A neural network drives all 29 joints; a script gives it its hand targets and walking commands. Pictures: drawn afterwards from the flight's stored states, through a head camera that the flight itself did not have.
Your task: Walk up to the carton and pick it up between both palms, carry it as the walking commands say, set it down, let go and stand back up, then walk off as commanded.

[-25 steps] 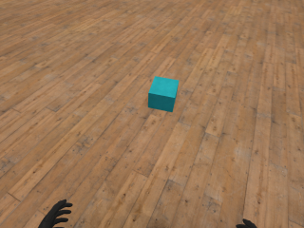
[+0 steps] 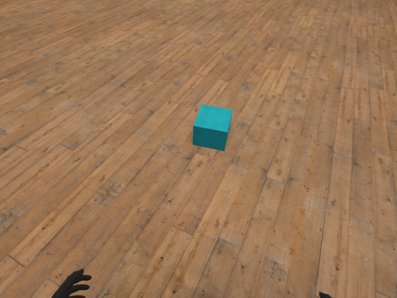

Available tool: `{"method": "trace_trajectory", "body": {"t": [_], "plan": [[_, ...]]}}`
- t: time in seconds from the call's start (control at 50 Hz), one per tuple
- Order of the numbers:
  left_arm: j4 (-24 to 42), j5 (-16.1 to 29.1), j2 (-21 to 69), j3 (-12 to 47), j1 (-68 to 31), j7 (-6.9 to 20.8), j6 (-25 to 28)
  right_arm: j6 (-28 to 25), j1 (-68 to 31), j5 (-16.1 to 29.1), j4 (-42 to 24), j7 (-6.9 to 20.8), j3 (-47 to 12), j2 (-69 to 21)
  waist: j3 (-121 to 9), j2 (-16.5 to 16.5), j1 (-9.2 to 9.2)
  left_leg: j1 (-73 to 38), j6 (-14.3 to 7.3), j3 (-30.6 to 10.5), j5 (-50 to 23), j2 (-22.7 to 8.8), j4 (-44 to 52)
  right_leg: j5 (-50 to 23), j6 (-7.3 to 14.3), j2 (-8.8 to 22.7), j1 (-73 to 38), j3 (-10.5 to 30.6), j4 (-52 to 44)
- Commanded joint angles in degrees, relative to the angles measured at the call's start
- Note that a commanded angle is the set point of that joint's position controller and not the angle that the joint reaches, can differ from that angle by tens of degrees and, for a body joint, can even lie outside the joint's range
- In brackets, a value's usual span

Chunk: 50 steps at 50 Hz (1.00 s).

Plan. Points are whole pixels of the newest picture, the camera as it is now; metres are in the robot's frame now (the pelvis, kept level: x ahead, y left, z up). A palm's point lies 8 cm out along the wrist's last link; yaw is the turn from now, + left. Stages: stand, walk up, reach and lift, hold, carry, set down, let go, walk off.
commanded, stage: stand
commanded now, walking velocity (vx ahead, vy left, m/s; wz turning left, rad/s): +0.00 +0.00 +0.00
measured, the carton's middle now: (212, 127) +1.33 -0.11 -0.66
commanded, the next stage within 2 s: walk up in 0.32 s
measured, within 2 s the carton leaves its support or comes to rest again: neither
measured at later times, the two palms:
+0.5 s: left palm out of the picture +0.11 +0.29 -0.09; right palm out of the picture +0.09 -0.28 -0.10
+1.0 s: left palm (71, 296) +0.15 +0.25 -0.07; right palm out of the picture +0.14 -0.39 -0.10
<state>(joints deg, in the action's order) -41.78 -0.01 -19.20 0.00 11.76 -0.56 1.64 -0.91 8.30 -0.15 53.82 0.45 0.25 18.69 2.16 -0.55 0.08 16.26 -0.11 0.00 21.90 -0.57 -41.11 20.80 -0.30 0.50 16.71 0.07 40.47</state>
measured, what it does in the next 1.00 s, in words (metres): walks ahead: right foot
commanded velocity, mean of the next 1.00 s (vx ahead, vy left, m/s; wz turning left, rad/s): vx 0.00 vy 0.00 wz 0.00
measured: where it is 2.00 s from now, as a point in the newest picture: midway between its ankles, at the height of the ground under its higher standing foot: (208, 263)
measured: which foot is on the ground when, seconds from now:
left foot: down 0.00-0.82, up 0.84-1.00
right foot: down 0.00-0.56, up 0.58-0.80, down 0.82-1.00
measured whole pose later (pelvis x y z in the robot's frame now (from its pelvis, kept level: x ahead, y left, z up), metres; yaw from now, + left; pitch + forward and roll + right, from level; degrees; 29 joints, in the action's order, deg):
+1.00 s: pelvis +0.08 -0.07 +0.01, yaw -2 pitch -4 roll +0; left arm -45.5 0.0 -24.7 -1.7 19.3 2.5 4.7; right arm -3.0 13.2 -0.2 54.5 3.2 2.4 24.6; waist 1.8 1.4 -0.4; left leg 26.8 -2.3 -0.7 25.2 -2.9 -62.6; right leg 14.9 3.7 -1.4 17.7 -2.4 35.9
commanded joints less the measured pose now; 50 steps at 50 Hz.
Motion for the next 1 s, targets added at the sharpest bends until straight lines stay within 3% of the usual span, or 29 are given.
{"method": "trace_trajectory", "body": {"t": [0.0,0.06,0.08,0.16,0.2,0.28,0.3,0.32,0.34,0.4,0.44,0.48,0.5,0.52,0.54,0.56,0.6,0.62,0.68,0.72,0.74,0.78,0.8,0.82,0.84,0.86,0.88,0.92,0.98], "plan": [[-1.91,-0.65,-13.3,-4.05,-4.96,-0.49,1.63,-1.65,-3.84,-0.23,-2.08,-0.43,4.07,14.4,-2.98,-2.37,1.05,0.44,-3.9,-7.36,-12.87,-5.33,12.01,-15.31,3.7,5.41,-3.92,5.72,-9.84],[-3.06,-0.94,-13.12,-3.73,-4.83,-0.47,1.51,-1.61,-4.21,-0.42,-1.13,-0.61,4.04,13.78,-0.63,2.03,0.61,-0.93,-3.75,-8.17,-10.55,-5.5,13.05,-10.79,4.02,4.64,-1.37,6.47,-10.38],[-2.4,-0.69,-12.97,-4.26,-4.92,-0.87,1.44,-1.39,-6.86,-1.28,-1.96,-0.62,3.38,13.16,-1.63,0.42,-0.82,0.77,-4.82,-7.9,-12.02,-6.15,14.18,-11.21,3.61,4.91,-2.23,4.94,-9.95],[-3.61,-1.21,-13.39,-4.08,-4.72,-0.75,1.38,-1.43,-6.46,-1.02,-1.23,-0.56,2.8,11.71,-1.59,0.0,0.29,-1.08,-3.87,-7.57,-14.57,-5.76,12.14,-14.12,3.43,4.92,-1.98,6.37,-9.69],[-3.11,-0.37,-11.76,-3.92,-3.62,-0.41,1.47,-1.6,-4.52,-0.7,0.65,-0.67,3.65,15.74,-1.46,4.08,-0.69,-0.68,-4.66,-9.01,-15.58,-6.78,13.81,-12.8,3.13,3.97,-1.1,4.98,-8.22],[-3.57,-0.91,-11.42,-2.99,-7.22,-0.32,1.21,-1.42,-5.31,-0.25,0.56,-0.35,3.7,14.19,-1.65,-1.08,1.41,-2.35,-3.78,-7.75,-11.36,-6.06,14.83,-12.73,3.03,4.26,-0.96,4.5,-10.97],[-3.91,-0.86,-11.36,-3.32,-6.34,-0.39,1.23,-1.23,-6.75,-0.83,0.81,-0.26,3.83,15.51,-0.32,2.17,-0.9,0.21,-4.25,-9.78,-8.24,-6.94,15.81,-9.47,2.91,4.22,-1.07,4.8,-11.33],[-4.9,-0.51,-11.42,-3.15,-2.88,-0.37,1.2,-1.26,-6.01,-1.1,0.67,-0.38,4.13,15.81,-0.72,2.56,-0.36,1.09,-5.16,-11.4,-7.08,-7.94,17.48,-10.12,1.94,4.04,-4.58,4.58,-11.02],[-4.96,-0.42,-11.55,-3.15,-4.48,-0.28,1.28,-1.27,-7.26,-0.5,0.56,-0.05,3.45,13.98,-1.34,-1.27,-0.94,1.54,-4.77,-11.31,-7.51,-7.8,18.51,-9.95,2.42,3.69,-4.28,3.91,-10.18],[-5.79,-1.17,-12.9,-3.63,-5.03,-0.64,1.53,-1.57,-5.25,-0.13,2.01,-0.15,3.61,13.62,1.07,2.97,1.36,-0.93,-3.45,-7.04,-14.41,-4.9,14.53,-15.9,3.44,5.36,-2.46,7.29,-12.79],[-5.02,-0.54,-12.69,-3.76,-6.36,-0.23,1.54,-1.2,-6.09,-0.87,2.11,-0.2,3.4,14.12,1.11,0.1,-0.15,-0.87,-3.63,-8.34,-12.32,-5.81,16.92,-11.42,2.91,4.26,-1.44,5.2,-12.64],[-6.83,-0.57,-11.15,-2.68,-2.5,-0.36,1.13,-1.3,-5.89,-0.31,2.09,0.31,3.1,13.53,-1.37,3.39,-0.04,-1.76,-3.85,-8.95,-10.35,-6.8,17.23,-13.38,2.41,4.86,-4.28,5.47,-12.72],[-2.08,-0.96,-16.95,-5.51,0.44,1.42,2.03,-2.88,-0.1,-1.41,-1.3,1.44,5.88,18.97,-6.58,5.02,1.83,-8.33,-5.88,-10.83,17.69,-5.37,17.04,12.35,6.17,1.37,3.86,6.05,-5.52],[-0.89,-1.09,-16.98,-5.97,-3.02,2.47,1.75,-3.29,3.32,-2.28,-1.1,1.82,7.32,21.49,0.11,8.57,3.82,-8.69,-8.6,-17.68,35.5,-9.19,24.52,18.86,4.78,-0.3,17.01,3.94,0.01],[0.62,-2.23,-16.71,-6.67,-6.91,2.88,1.71,-3.74,4.6,-2.37,-0.93,1.47,8.15,23.46,4.15,11.95,5.94,-10.47,-12.05,-28.42,40.64,-17.3,31.71,11.39,3.77,-0.52,25.04,-0.08,12.97],[0.34,-2.45,-17.07,-6.4,-7.88,3.11,1.59,-3.94,4.78,-2.24,-1.89,1.48,9.32,24.61,6.72,13.8,6.5,-9.67,-13.66,-30.04,40.3,-19.14,33.64,8.67,3.3,1.69,31.1,4.11,16.22],[-0.77,-2.4,-18.74,-6.46,-4.3,3.46,2.21,-4.55,4.46,-1.88,-2.78,1.44,9.14,22.79,4.16,5.88,4.99,-12.76,-14.44,-31.34,34.0,-20.19,31.67,4.5,2.45,3.63,30.56,5.8,19.27],[-1.43,-1.87,-18.59,-6.5,-3.69,3.7,2.4,-4.72,5.25,-1.79,-3.14,1.43,9.11,22.65,3.54,4.29,4.66,-13.39,-14.18,-28.01,29.49,-19.45,30.55,3.56,2.31,3.69,28.92,4.92,16.51],[-0.12,-1.67,-16.31,-6.32,-4.31,4.56,3.39,-4.81,4.55,-2.8,-5.19,1.72,8.88,22.26,0.9,7.52,4.08,-10.49,-14.64,-20.1,19.41,-17.9,26.52,6.79,1.38,4.06,21.61,1.31,6.53],[-1.48,-1.47,-16.89,-6.21,-0.83,5.08,3.36,-5.03,-0.4,-2.97,-6.49,2.24,9.0,22.94,-0.72,10.43,0.88,-4.21,-12.87,-12.99,14.88,-16.68,24.62,2.03,1.85,4.34,11.11,-2.17,1.91],[-2.65,-1.43,-16.57,-7.02,2.84,5.1,3.35,-4.57,-3.13,-3.29,-7.38,2.5,8.88,22.22,-2.59,10.58,-1.0,2.77,-11.46,-8.35,15.04,-13.17,21.57,-2.16,2.1,1.2,2.72,-5.71,-1.28],[-7.0,-1.0,-17.9,-8.6,16.65,3.99,3.73,-4.02,-5.5,-3.35,-9.15,2.65,7.49,18.72,-5.86,2.57,-8.46,13.81,-8.4,-1.42,9.46,-7.58,1.26,-3.81,1.86,-2.51,-15.95,-6.64,-4.82],[-9.57,-1.12,-23.21,-9.84,23.38,2.76,3.99,-3.89,-4.2,-3.1,-9.29,2.51,5.66,14.58,-5.71,-13.05,-11.49,24.46,-4.99,5.82,9.68,-0.53,-21.72,10.98,4.52,4.05,-23.4,8.02,-14.52],[-5.67,-1.48,-25.17,-9.74,21.16,1.77,4.3,-3.7,-1.78,-2.8,-9.59,1.9,3.55,11.75,-1.15,-17.25,-9.17,34.39,-4.14,-1.83,11.27,3.63,-33.73,33.21,8.67,14.55,-17.98,37.21,-28.44],[-2.76,-1.49,-25.9,-9.16,10.63,1.41,4.45,-2.93,0.09,-1.94,-7.48,1.57,4.39,16.81,5.3,-9.18,-4.69,34.9,-4.34,-7.5,6.09,-0.13,-35.25,43.35,11.51,21.36,-10.37,46.12,-34.8],[-2.11,-0.75,-25.19,-9.05,7.26,1.43,4.23,-3.06,1.92,-0.82,-5.9,1.81,6.3,20.37,7.89,-2.74,-1.81,32.22,-2.84,-5.79,2.74,-3.38,-32.52,35.72,12.19,20.12,-7.02,43.05,-33.22],[-1.54,-0.18,-23.78,-8.88,5.15,1.53,4.55,-2.56,5.29,-1.14,-4.1,2.05,6.87,20.99,7.58,-3.13,-0.02,28.27,-2.22,-5.32,-2.02,-5.36,-29.04,29.2,8.24,16.94,-2.74,35.47,-32.13],[-1.0,-0.3,-22.12,-7.74,5.91,1.7,4.63,-2.28,5.58,-0.64,-4.16,2.83,6.45,18.83,3.46,-6.79,0.4,20.58,-1.66,-2.94,-2.32,-5.37,-22.44,24.29,11.93,12.8,0.43,25.73,-30.06],[-0.9,-0.73,-22.63,-8.23,7.83,2.04,4.67,-2.57,3.35,-1.27,-5.18,3.45,6.85,18.91,3.55,-4.79,-1.19,18.75,-0.89,-0.22,-1.16,-4.34,-14.07,21.1,14.0,13.18,2.47,23.13,-29.75]]}}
